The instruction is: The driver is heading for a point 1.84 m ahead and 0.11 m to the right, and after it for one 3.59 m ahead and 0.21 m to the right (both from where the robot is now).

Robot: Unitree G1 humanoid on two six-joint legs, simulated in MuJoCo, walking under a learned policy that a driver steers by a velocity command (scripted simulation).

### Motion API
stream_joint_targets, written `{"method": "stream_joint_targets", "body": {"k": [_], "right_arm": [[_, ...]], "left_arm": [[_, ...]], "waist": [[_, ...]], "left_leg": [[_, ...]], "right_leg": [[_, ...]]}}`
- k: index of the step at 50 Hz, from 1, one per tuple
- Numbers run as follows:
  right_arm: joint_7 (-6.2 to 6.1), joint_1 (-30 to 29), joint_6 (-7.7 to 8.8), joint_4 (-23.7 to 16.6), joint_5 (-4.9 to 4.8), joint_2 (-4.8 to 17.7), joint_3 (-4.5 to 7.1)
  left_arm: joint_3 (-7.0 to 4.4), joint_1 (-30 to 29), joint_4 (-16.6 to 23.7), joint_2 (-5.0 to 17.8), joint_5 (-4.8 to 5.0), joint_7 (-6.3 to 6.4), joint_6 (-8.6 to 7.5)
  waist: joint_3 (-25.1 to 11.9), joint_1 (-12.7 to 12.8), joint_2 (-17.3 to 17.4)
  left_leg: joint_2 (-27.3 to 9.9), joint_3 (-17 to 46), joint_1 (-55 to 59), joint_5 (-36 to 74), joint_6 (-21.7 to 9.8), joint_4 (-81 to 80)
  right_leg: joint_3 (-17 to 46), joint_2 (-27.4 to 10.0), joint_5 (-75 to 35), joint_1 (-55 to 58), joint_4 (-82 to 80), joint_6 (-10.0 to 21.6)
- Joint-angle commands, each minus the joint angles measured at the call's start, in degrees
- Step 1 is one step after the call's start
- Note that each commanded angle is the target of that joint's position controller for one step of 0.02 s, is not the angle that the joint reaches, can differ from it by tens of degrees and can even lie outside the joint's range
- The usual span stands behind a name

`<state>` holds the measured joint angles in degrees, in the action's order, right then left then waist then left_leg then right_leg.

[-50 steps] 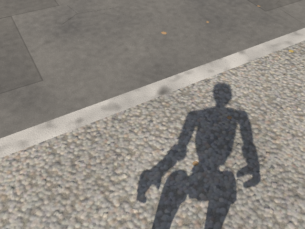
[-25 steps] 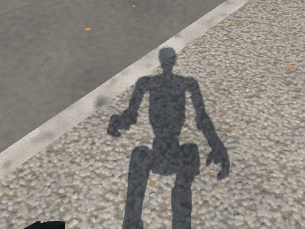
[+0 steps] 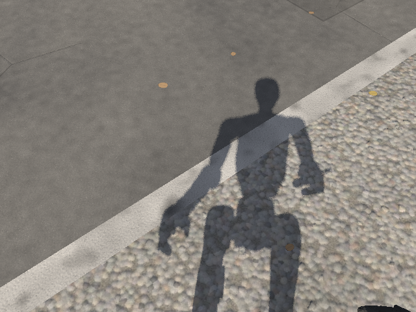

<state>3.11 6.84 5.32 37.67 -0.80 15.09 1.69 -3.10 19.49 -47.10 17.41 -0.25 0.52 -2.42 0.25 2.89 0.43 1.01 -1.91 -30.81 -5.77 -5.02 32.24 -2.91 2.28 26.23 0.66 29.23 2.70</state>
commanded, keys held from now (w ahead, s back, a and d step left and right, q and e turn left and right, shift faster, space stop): w+q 0.02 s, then w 0.92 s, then w+e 0.06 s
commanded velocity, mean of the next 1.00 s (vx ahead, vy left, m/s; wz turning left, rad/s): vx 0.50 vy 0.00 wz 0.10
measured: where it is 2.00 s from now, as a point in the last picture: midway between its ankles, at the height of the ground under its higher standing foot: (235, 143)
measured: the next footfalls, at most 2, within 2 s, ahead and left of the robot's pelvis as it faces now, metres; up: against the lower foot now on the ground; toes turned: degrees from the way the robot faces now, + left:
right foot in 0.50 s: +0.47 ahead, -0.11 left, +0.00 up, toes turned +6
left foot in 1.04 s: +0.73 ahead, +0.16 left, +0.00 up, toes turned +6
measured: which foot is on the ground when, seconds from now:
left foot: down 0.00-0.50, up 0.52-1.00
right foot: down 0.00-0.00, up 0.02-0.48, down 0.50-1.00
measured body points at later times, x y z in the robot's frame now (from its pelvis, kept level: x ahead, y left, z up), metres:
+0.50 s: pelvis +0.29 -0.01 +0.01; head +0.32 -0.01 +0.46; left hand +0.49 +0.24 -0.07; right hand +0.34 -0.30 -0.11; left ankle +0.12 +0.09 -0.72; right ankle +0.43 -0.11 -0.72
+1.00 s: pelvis +0.56 +0.02 +0.02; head +0.59 +0.02 +0.47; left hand +0.52 +0.30 -0.11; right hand +0.81 -0.17 -0.06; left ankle +0.70 +0.16 -0.70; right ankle +0.43 -0.11 -0.72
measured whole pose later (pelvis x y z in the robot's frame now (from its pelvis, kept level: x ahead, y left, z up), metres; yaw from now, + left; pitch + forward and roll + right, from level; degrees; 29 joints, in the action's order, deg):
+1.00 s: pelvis +0.56 +0.02 +0.02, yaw +6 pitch +3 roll -2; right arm 2.3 3.1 4.7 38.2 -0.7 14.3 1.3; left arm -2.8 22.8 -48.7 16.5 1.3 -0.3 -3.2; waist 0.5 5.5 1.9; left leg -2.9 0.9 -31.9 -0.9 -1.5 29.8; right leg -0.4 2.5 20.2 1.8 15.7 1.3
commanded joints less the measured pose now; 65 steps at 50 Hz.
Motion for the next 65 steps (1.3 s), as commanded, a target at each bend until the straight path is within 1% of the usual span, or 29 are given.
{"method": "stream_joint_targets", "body": {"k": [1, 2, 3, 4, 5, 9, 14, 18, 21, 23, 25, 26, 27, 28, 29, 30, 31, 35, 42, 47, 49, 51, 52, 53, 54, 55, 57, 60, 65], "right_arm": [[-1.06, 19.19, 0.05, -0.93, -0.47, 16.18, 5.37], [-1.34, 20.26, -0.4, -0.69, -0.39, 10.84, 4.03], [-1.75, 16.89, -0.72, -1.59, 0.21, 9.33, 3.52], [-1.69, 13.22, -0.86, -2.09, 0.54, 8.83, 3.19], [-1.76, 10.61, -0.72, -2.64, 0.8, 7.57, 2.72], [-1.89, 8.64, 0.0, -1.76, 0.71, 7.93, 2.46], [-2.79, 10.85, -0.32, 0.9, 0.19, 9.32, 2.73], [-2.8, 14.83, -0.82, 3.42, -0.25, 10.3, 2.95], [-3.13, 15.93, -1.62, 4.67, -0.31, 10.78, 3.26], [-3.43, 15.0, -2.14, 4.9, -0.24, 11.44, 3.56], [-3.55, 13.51, -2.44, 4.16, 0.39, 9.74, 2.72], [-3.59, 16.17, -1.97, 2.79, 1.96, 6.14, 1.34], [-3.09, 23.13, -0.84, 3.19, 0.37, 2.6, 0.33], [-2.79, 17.89, -0.27, 3.43, -0.77, 8.69, 1.51], [-2.59, 11.47, 0.01, 1.56, -1.23, 10.28, 2.04], [-2.72, 8.49, 0.05, 0.95, -0.47, 9.52, 1.88], [-2.79, 8.06, -0.09, 0.82, 0.31, 8.85, 2.09], [-3.11, 11.03, -1.56, 1.68, 0.53, 5.7, 1.69], [-2.47, -2.1, -0.59, -1.43, 0.49, 3.1, 0.77], [-0.9, -8.58, 0.19, -4.15, -0.17, 3.89, 1.01], [-0.59, -7.5, 0.59, -4.37, 0.03, 4.98, 1.49], [-1.1, 3.09, 0.92, -1.53, 0.41, 8.1, 3.24], [-1.78, 13.14, 0.9, 0.43, 1.18, 11.66, 4.52], [-2.28, 18.86, 0.34, 1.28, 2.06, 17.24, 5.95], [-2.29, 20.38, -0.07, 1.5, 1.51, 12.6, 4.82], [-2.48, 16.83, -0.18, 1.55, 1.1, 9.75, 3.82], [-2.36, 9.41, -0.05, 1.54, 0.97, 6.34, 2.74], [-2.07, 5.06, 1.32, 2.51, 1.55, 4.83, 2.68], [-2.94, 5.9, 1.66, 5.32, 1.86, 7.06, 3.71]], "left_arm": [[1.04, 4.43, 6.7, 1.03, -1.15, -0.33, -2.74], [0.01, 1.39, 6.51, 6.83, 0.52, -1.5, -4.5], [-0.11, -4.71, 8.73, 7.59, 2.43, -1.99, -5.21], [0.21, -7.32, 9.49, 6.59, 1.71, -1.89, -5.42], [-0.19, -7.8, 9.48, 6.62, 0.46, -1.52, -5.08], [0.06, -3.59, 8.46, 4.16, -0.32, -0.82, -2.8], [0.87, -12.99, 10.45, 1.94, -0.24, -0.66, -2.94], [0.84, -19.57, 12.18, 1.96, 0.69, -1.74, -3.74], [0.34, -21.1, 13.47, 3.07, 0.67, -2.67, -4.29], [-0.24, -17.87, 12.99, 4.22, 0.61, -2.87, -4.51], [-2.23, -3.97, 9.64, 8.2, 0.14, -2.24, -4.61], [-3.25, 5.43, 8.7, 12.79, -0.37, -1.86, -4.34], [-3.58, 7.78, 6.93, 13.57, 0.17, -2.31, -3.82], [-2.36, 6.71, 7.4, 8.38, 1.25, -2.11, -3.55], [-1.68, 2.31, 7.96, 6.74, 1.16, -1.77, -3.24], [-1.27, -1.24, 8.46, 6.14, 0.46, -1.82, -3.06], [-0.94, -3.49, 8.67, 5.15, 0.01, -1.96, -3.08], [-0.96, -4.64, 7.41, 5.1, 0.32, -2.11, -4.06], [-1.56, 0.2, 3.79, 7.55, 1.1, -1.05, -2.97], [-1.91, 3.93, 0.95, 8.62, 1.54, -0.73, -1.56], [-2.15, 3.91, 0.34, 9.08, 1.69, -0.41, -0.92], [-2.04, 1.78, 0.62, 9.22, 1.59, -0.21, -0.47], [-0.94, 1.16, 1.83, 6.54, 0.69, -0.21, -0.7], [1.03, 7.97, 3.18, 0.14, 0.62, -0.44, -1.79], [0.47, 7.44, 2.09, 3.04, 1.52, -0.69, -2.69], [-1.0, 2.71, 3.21, 7.46, 2.93, -0.81, -2.83], [-1.23, -2.45, 4.47, 6.54, 2.12, -0.53, -2.26], [-1.38, 0.62, 3.36, 3.19, 2.05, -0.32, 0.15], [-1.5, -4.47, 5.68, 1.83, 1.49, -0.47, 0.93]], "waist": [[-22.91, -6.38, 17.89], [-22.32, -9.42, 9.71], [-14.17, -9.49, 5.62], [-7.67, -7.32, -1.4], [-5.41, -5.45, -2.44], [-2.6, -1.8, 1.96], [-0.14, -5.12, 2.75], [1.21, -8.15, 3.54], [1.72, -7.71, 4.0], [0.39, -5.42, 5.13], [-9.35, 1.64, 3.71], [-18.72, 3.47, -5.31], [-23.81, 0.87, -19.9], [-17.81, 3.26, -11.38], [-9.59, 2.94, -6.96], [-5.0, 1.33, -2.57], [-2.41, -0.45, -2.37], [-1.43, -3.77, -5.08], [1.57, 0.56, -3.62], [3.25, 2.1, -4.13], [2.56, 0.5, -4.64], [-3.65, -5.68, -4.35], [-11.93, -9.93, -1.83], [-21.15, -8.71, 11.8], [-24.21, -10.09, 13.59], [-14.4, -9.88, 9.19], [-4.49, -6.52, 5.04], [-0.92, -2.52, 6.29], [1.6, -2.63, 3.36]], "left_leg": [[-21.07, 45.77, 53.33, -1.48, -19.67, -9.31], [-19.88, 45.41, 54.23, -10.49, -16.46, -12.81], [-18.34, 36.92, 47.15, -8.93, -13.81, -13.27], [-16.46, 30.59, 37.32, -1.8, -12.47, -14.55], [-14.74, 26.53, 31.07, 4.7, -11.78, -15.6], [-11.36, 17.76, 20.01, 15.62, -12.05, -20.07], [-7.31, 9.64, 18.55, 14.65, -8.1, -21.23], [-9.87, 11.76, 23.68, 8.74, -7.36, -19.99], [-13.11, 14.39, 30.84, 11.15, -6.47, -16.44], [-13.5, 14.56, 32.72, 19.28, -5.2, -12.7], [-8.51, 10.38, 27.04, 28.37, -2.34, 3.82], [-2.62, 7.23, 12.68, 8.94, 0.37, 22.95], [4.6, 8.18, -6.28, -27.71, 3.08, 38.15], [0.81, 11.51, -12.8, -26.52, 2.87, 42.88], [-2.07, 8.98, -14.9, -20.54, 2.71, 41.93], [-4.48, 7.34, -12.92, -15.89, 2.98, 39.1], [-6.06, 7.03, -10.82, -13.05, 3.4, 35.91], [-7.94, 5.66, -6.09, -8.59, 5.32, 29.77], [-6.6, 3.24, -5.66, 10.19, 6.16, 6.41], [-4.94, 3.22, -6.6, 7.07, 4.08, -1.02], [-3.91, 3.26, -2.73, 2.87, 2.77, -3.28], [-1.37, 1.02, 13.79, 2.48, 0.56, -6.34], [-7.78, 6.58, 31.04, 5.11, -2.44, -3.16], [-23.07, 30.13, 54.08, -2.09, -10.56, -4.94], [-25.54, 41.99, 54.2, -9.2, -12.15, -11.81], [-23.68, 33.68, 46.84, -12.3, -9.32, -13.31], [-19.13, 21.13, 31.42, -8.15, -6.68, -17.49], [-16.22, 10.85, 20.81, -0.63, -5.97, -23.2], [-15.65, 0.45, 22.66, 8.37, -5.78, -25.04]], "right_leg": [[3.82, 4.19, 2.61, -37.75, 49.72, -2.83], [11.41, -0.1, 2.34, -44.38, 52.86, -1.52], [10.15, -2.81, -1.54, -46.72, 51.38, -0.93], [8.67, -5.22, -4.8, -45.85, 46.24, -0.9], [8.34, -7.2, -7.0, -42.76, 41.25, -1.41], [6.12, -8.84, -10.55, -37.0, 32.91, -4.59], [4.33, -7.58, -28.87, -35.48, 13.06, -5.46], [4.13, -5.67, -33.76, -34.67, 3.88, -4.09], [4.8, -5.09, -27.54, -36.64, 0.23, -1.63], [3.7, -3.77, -23.0, -31.63, -1.16, 0.19], [3.98, -4.79, -26.41, -9.71, -1.19, 4.24], [19.04, -16.82, -28.9, 9.63, 1.4, 9.64], [43.57, -25.32, -14.8, 22.74, -6.83, 17.07], [42.87, -23.44, -3.49, 19.13, -10.27, 14.37], [34.56, -21.6, -4.66, 10.76, -11.67, 11.99], [29.15, -19.33, -10.97, 2.45, -13.3, 11.15], [25.45, -17.37, -16.16, -3.1, -14.95, 11.06], [16.59, -14.4, -26.63, -10.68, -19.58, 11.96], [8.15, -11.79, -29.97, -8.67, -20.89, 9.25], [10.06, -15.72, -30.37, -0.44, -17.32, 8.48], [11.82, -16.57, -34.39, 1.22, -14.07, 7.48], [9.99, -13.13, -46.5, -1.4, -2.62, 5.44], [7.93, -9.95, -39.2, -10.62, 11.25, 3.4], [3.48, -0.97, -12.63, -33.83, 33.72, -1.11], [10.77, -0.28, 6.85, -40.79, 42.27, -1.37], [11.23, -3.24, 3.46, -45.08, 45.66, -1.2], [8.77, -7.6, -5.09, -42.91, 41.23, -1.5], [8.73, -9.67, -10.68, -35.84, 38.03, -2.43], [9.47, -9.81, -22.51, -40.69, 27.68, -3.36]]}}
